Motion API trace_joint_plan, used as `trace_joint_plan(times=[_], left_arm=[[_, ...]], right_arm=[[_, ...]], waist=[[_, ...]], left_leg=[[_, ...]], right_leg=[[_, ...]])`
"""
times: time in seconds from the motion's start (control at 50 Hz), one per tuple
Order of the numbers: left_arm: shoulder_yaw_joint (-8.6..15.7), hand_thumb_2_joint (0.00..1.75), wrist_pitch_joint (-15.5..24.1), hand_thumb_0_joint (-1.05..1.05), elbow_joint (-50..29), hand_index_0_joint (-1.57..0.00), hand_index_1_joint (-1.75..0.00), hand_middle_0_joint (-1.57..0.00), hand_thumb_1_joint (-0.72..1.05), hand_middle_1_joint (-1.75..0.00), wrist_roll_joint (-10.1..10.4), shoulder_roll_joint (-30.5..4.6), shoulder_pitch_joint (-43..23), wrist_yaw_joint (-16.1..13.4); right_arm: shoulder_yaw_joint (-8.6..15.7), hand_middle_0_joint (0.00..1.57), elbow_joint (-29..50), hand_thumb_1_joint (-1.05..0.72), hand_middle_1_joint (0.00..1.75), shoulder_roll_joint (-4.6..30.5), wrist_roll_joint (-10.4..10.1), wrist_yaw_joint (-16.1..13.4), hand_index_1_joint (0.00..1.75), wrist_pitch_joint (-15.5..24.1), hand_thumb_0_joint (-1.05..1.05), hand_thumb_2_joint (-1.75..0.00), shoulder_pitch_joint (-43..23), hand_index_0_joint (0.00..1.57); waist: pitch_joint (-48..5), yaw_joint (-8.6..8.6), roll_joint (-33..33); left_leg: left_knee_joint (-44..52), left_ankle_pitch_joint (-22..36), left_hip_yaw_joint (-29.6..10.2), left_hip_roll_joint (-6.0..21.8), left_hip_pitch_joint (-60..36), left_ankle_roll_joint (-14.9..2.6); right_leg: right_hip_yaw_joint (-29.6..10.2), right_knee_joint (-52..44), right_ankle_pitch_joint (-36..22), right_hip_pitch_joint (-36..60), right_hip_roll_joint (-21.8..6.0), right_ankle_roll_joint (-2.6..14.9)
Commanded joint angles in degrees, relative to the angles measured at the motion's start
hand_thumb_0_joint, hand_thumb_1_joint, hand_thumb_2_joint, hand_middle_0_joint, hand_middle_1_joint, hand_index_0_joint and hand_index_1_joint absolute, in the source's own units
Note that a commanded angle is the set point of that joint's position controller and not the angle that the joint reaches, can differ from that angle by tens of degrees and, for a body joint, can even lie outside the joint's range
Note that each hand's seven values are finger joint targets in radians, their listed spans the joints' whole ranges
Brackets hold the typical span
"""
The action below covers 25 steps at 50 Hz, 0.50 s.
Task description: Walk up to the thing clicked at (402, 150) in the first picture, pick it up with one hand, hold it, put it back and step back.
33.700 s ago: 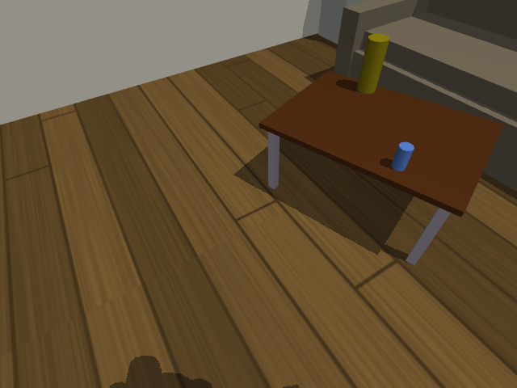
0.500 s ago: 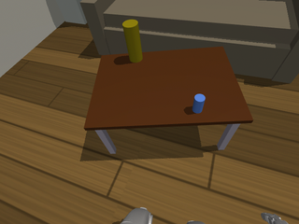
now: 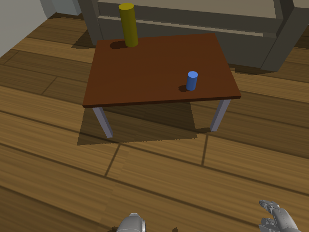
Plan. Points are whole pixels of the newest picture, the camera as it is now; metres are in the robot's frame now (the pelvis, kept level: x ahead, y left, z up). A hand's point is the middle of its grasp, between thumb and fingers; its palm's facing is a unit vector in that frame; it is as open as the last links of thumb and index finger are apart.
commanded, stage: step back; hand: right
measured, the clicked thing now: (191, 81) +0.87 -0.19 -0.27
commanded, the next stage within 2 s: stand in 1.56 s
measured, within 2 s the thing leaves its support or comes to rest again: neither
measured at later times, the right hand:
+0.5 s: hand out of the picture -0.05 -0.25 -0.13, palm faces -0.12 +0.91 -0.39, open 7.4 cm
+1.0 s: hand out of the picture -0.16 -0.26 -0.14, palm faces -0.07 +0.93 -0.35, open 7.4 cm
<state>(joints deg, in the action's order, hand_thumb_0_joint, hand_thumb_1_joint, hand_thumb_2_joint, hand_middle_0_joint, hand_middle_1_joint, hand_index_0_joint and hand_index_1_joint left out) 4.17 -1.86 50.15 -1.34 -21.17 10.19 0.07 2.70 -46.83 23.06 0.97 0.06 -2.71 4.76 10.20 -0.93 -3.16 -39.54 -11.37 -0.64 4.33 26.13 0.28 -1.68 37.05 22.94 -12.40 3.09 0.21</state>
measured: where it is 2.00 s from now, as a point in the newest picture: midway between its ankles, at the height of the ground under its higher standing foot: outside the picture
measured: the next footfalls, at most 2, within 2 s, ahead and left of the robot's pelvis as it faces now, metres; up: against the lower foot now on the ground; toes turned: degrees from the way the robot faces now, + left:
left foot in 0.30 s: -0.13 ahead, +0.13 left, +0.00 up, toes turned +5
right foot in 0.62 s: -0.16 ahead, -0.13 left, +0.00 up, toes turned +2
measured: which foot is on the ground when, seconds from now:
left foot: down 0.00-0.00, up 0.02-0.28, down 0.30-1.00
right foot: down 0.00-0.32, up 0.34-0.60, down 0.62-1.00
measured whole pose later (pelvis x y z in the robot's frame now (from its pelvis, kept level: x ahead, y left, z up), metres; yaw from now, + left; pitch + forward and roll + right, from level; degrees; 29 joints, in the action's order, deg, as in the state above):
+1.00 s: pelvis -0.23 +0.00 +0.01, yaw +2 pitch -2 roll +1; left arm 3.2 -0.7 56.3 -1.3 -22.2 12.8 1.3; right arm 3.2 -56.8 20.3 1.9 1.5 1.4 13.9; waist 3.9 -1.2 1.5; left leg -32.1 -14.9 -0.4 -2.0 15.0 -1.7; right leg -1.7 44.0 28.4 -15.8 -1.2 1.2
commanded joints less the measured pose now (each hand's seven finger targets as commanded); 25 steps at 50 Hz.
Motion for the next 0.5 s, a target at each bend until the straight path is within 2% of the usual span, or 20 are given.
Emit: trace_joint_plan(times=[0.0, 0.02, 0.04, 0.06, 0.1, 0.14, 0.18, 0.22, 0.24, 0.26, 0.28, 0.3, 0.32, 0.34, 0.36, 0.38, 0.4, 0.42, 0.44, 0.48], left_arm=[[6.1, 0.9, 1.55, 0.0, -6.06, -0.2, -0.3, -0.2, 0.9, -0.3, -1.44, -23.28, 0.81, -1.06], [5.14, 0.9, 1.93, 0.0, -7.19, -0.2, -0.3, -0.2, 0.9, -0.3, -0.94, -20.26, -2.18, -1.35], [4.17, 0.9, 1.99, 0.0, -7.95, -0.2, -0.3, -0.2, 0.9, -0.3, -0.84, -17.31, -6.91, -1.71], [4.09, 0.9, 1.9, 0.0, -7.94, -0.2, -0.3, -0.2, 0.9, -0.3, -1.18, -15.44, -7.8, -1.84], [3.99, 0.9, 1.84, 0.0, -7.99, -0.2, -0.3, -0.2, 0.9, -0.3, -1.41, -14.97, -4.64, -2.07], [3.7, 0.9, 1.38, 0.0, -7.38, -0.2, -0.3, -0.2, 0.9, -0.3, -1.5, -14.1, -0.9, -2.37], [3.66, 0.9, 0.92, 0.0, -7.46, -0.2, -0.3, -0.2, 0.9, -0.3, -1.42, -14.61, 1.13, -2.6], [3.65, 0.9, 0.36, 0.0, -8.04, -0.2, -0.3, -0.2, 0.9, -0.3, -0.78, -15.22, -0.19, -2.64], [3.39, 0.9, -0.02, 0.0, -8.42, -0.2, -0.3, -0.2, 0.9, -0.3, -0.39, -15.26, -1.08, -2.44], [3.15, 0.9, -0.5, 0.0, -8.96, -0.2, -0.3, -0.2, 0.9, -0.3, -0.02, -14.87, -2.39, -2.32], [1.97, 0.9, -0.72, 0.0, -9.46, -0.2, -0.3, -0.2, 0.9, -0.3, 0.13, -12.4, -0.83, -2.02], [1.21, 0.9, -0.61, 0.0, -9.86, -0.2, -0.3, -0.2, 0.9, -0.3, 0.64, -10.09, -0.66, -1.99], [2.78, 0.9, -0.78, 0.0, -9.71, -0.2, -0.3, -0.2, 0.9, -0.3, 0.16, -13.11, -4.93, -2.97], [3.09, 0.9, -1.13, 0.0, -8.38, -0.2, -0.3, -0.2, 0.9, -0.3, 0.0, -13.63, -5.7, -2.93], [2.96, 0.9, -1.24, 0.0, -7.5, -0.2, -0.3, -0.2, 0.9, -0.3, 0.78, -12.55, -3.32, -2.72], [2.81, 0.9, -1.22, 0.0, -6.32, -0.2, -0.3, -0.2, 0.9, -0.3, 0.94, -12.29, -0.68, -2.51], [3.1, 0.9, -0.97, 0.0, -5.38, -0.2, -0.3, -0.2, 0.9, -0.3, 0.72, -12.78, 0.96, -2.13], [3.21, 0.9, -0.6, 0.0, -4.74, -0.2, -0.3, -0.2, 0.9, -0.3, 0.39, -12.55, 2.5, -1.68], [3.18, 0.9, -0.29, 0.0, -3.98, -0.2, -0.3, -0.2, 0.9, -0.3, 0.02, -11.87, 2.59, -1.19], [2.79, 0.9, 0.49, 0.0, -4.27, -0.2, -0.3, -0.2, 0.9, -0.3, -0.4, -11.46, 0.63, -0.27]], right_arm=[[3.69, 0.2, 4.99, -0.9, 0.3, 10.79, -0.31, -2.05, 0.3, -0.2, 0.0, -0.9, -1.74, 0.2], [3.95, 0.2, 3.62, -0.9, 0.3, 12.47, -0.66, -1.92, 0.3, -0.26, 0.0, -0.9, 0.35, 0.2], [3.8, 0.2, 2.23, -0.9, 0.3, 11.83, -0.99, -1.9, 0.3, -0.07, 0.0, -0.9, 3.5, 0.2], [3.4, 0.2, 1.5, -0.9, 0.3, 10.86, -1.32, -1.87, 0.3, 0.19, 0.0, -0.9, 4.74, 0.2], [2.87, 0.2, 1.96, -0.9, 0.3, 10.25, -0.58, -2.03, 0.3, 0.79, 0.0, -0.9, 4.71, 0.2], [2.26, 0.2, 2.46, -0.9, 0.3, 8.83, -0.34, -2.03, 0.3, 0.82, 0.0, -0.9, 3.87, 0.2], [2.34, 0.2, 3.17, -0.9, 0.3, 8.32, 0.08, -1.84, 0.3, 0.98, 0.0, -0.9, 2.7, 0.2], [2.71, 0.2, 2.07, -0.9, 0.3, 8.45, 0.28, -1.6, 0.3, 1.24, 0.0, -0.9, 5.88, 0.2], [2.99, 0.2, 0.96, -0.9, 0.3, 8.62, 0.38, -1.48, 0.3, 1.31, 0.0, -0.9, 7.84, 0.2], [3.34, 0.2, -0.17, -0.9, 0.3, 8.8, 0.67, -1.6, 0.3, 1.48, 0.0, -0.9, 10.69, 0.2], [4.33, 0.2, -0.03, -0.9, 0.3, 11.87, 1.34, -1.77, 0.3, 1.63, 0.0, -0.9, 10.16, 0.2], [5.27, 0.2, 1.22, -0.9, 0.3, 18.36, 1.27, -1.29, 0.3, 1.38, 0.0, -0.9, 6.74, 0.2], [5.82, 0.2, 2.24, -0.9, 0.3, 21.72, 1.16, -0.86, 0.3, 1.39, 0.0, -0.9, 6.1, 0.2], [5.31, 0.2, 1.58, -0.9, 0.3, 18.53, 1.29, -1.11, 0.3, 1.75, 0.0, -0.9, 4.77, 0.2], [4.06, 0.2, 1.89, -0.9, 0.3, 15.81, 1.33, -1.43, 0.3, 1.82, 0.0, -0.9, 1.78, 0.2], [3.46, 0.2, 2.29, -0.9, 0.3, 14.21, 1.58, -1.7, 0.3, 1.83, 0.0, -0.9, 0.08, 0.2], [3.52, 0.2, 2.25, -0.9, 0.3, 13.92, 1.29, -1.84, 0.3, 2.07, 0.0, -0.9, 0.25, 0.2], [3.48, 0.2, 1.89, -0.9, 0.3, 13.1, 1.14, -1.73, 0.3, 2.31, 0.0, -0.9, 0.3, 0.2], [3.38, 0.2, 1.79, -0.9, 0.3, 12.29, 1.25, -1.43, 0.3, 2.44, 0.0, -0.9, 0.78, 0.2], [3.93, 0.2, 1.32, -0.9, 0.3, 12.83, 1.51, -1.25, 0.3, 2.73, 0.0, -0.9, 3.38, 0.2]], waist=[[-6.84, -3.15, 18.92], [-6.16, -0.51, 11.95], [-6.74, 2.3, 7.75], [-7.68, 2.96, 8.92], [-9.54, 0.69, 10.87], [-10.13, -1.46, 11.59], [-10.77, -2.69, 13.5], [-13.77, -1.38, 15.61], [-14.63, -0.39, 14.18], [-15.84, 1.11, 13.06], [-16.2, 0.66, 7.17], [-14.95, 0.41, -7.97], [-13.94, 3.91, -9.91], [-12.05, 2.6, -3.73], [-11.81, 0.2, -1.2], [-11.46, -1.27, -0.99], [-10.71, -1.73, -2.94], [-11.01, -1.88, -3.56], [-10.58, -1.17, -3.68], [-10.42, 1.61, -5.52]], left_leg=[[-24.05, -23.58, -9.22, -7.82, 2.35, 0.37], [-29.88, -20.43, -12.71, -8.24, 0.53, 0.27], [-31.41, -17.84, -12.38, -10.08, 1.11, -0.32], [-31.53, -16.19, -10.02, -10.54, 0.64, -0.23], [-28.3, -17.19, -7.92, -9.6, 0.72, 0.4], [-19.89, -19.26, -5.79, -9.06, 3.01, 0.91], [-10.67, -20.07, -2.91, -7.36, 0.89, 0.72], [1.02, -16.45, -0.35, -6.11, -3.44, 0.04], [7.58, -10.91, 1.85, -6.96, -7.73, -0.3], [17.09, -2.5, 2.43, -6.79, -12.01, -0.9], [17.89, 3.89, -8.47, 0.35, -17.99, -3.11], [19.24, 11.52, -25.29, 13.42, -19.21, -10.77], [20.32, 16.56, -31.04, 20.07, -9.34, -18.15], [18.83, 17.08, -25.93, 17.55, -6.03, -17.14], [17.3, 20.49, -18.96, 13.58, -8.74, -15.2], [15.58, 20.57, -15.3, 11.21, -10.3, -13.66], [15.07, 17.31, -13.73, 10.85, -9.58, -13.3], [15.32, 12.3, -13.3, 10.11, -11.77, -13.41], [16.72, 5.11, -12.61, 8.69, -12.27, -12.84], [18.09, -7.8, -14.0, 8.87, -16.54, -12.76]], right_leg=[[-34.2, -22.8, -6.17, -13.45, -29.22, 18.12], [-27.14, -19.77, -11.95, -14.4, -26.0, 16.58], [-17.62, -14.89, -21.31, -11.45, -20.76, 13.93], [-12.46, -12.84, -25.26, -9.52, -17.89, 12.28], [-9.39, -9.78, -30.95, -4.33, -16.14, 11.58], [-8.82, -7.6, -35.21, 3.74, -15.81, 11.21], [-10.0, -6.84, -35.98, 6.06, -17.18, 11.29], [-10.94, -3.9, -36.51, 8.06, -17.21, 10.42], [-9.46, -1.74, -34.79, 6.25, -16.05, 9.37], [-8.91, 1.41, -33.26, 4.7, -15.47, 7.69], [-7.72, 5.85, -23.88, -5.17, -12.38, 4.32], [0.16, 15.12, -1.27, -16.49, -1.3, 0.93], [-4.23, 26.58, 17.02, -12.68, 0.16, 0.04], [-9.17, 33.17, 14.36, -11.06, 0.87, 0.58], [-10.75, 35.95, 11.02, -13.19, 2.01, 1.19], [-9.72, 37.14, 8.62, -14.88, 2.07, 0.97], [-8.4, 35.83, 6.7, -13.97, 1.34, 0.68], [-7.31, 32.34, 5.65, -13.84, 0.59, 0.19], [-6.33, 28.87, 5.05, -13.0, 0.57, -0.35], [-4.23, 16.09, 6.35, -12.89, -0.96, -1.01]])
